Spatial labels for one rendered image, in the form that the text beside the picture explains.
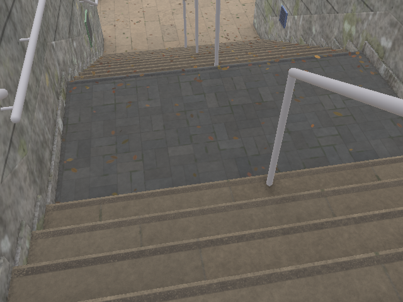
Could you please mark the stairs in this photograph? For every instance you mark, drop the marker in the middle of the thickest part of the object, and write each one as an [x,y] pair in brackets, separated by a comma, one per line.
[323,234]
[164,59]

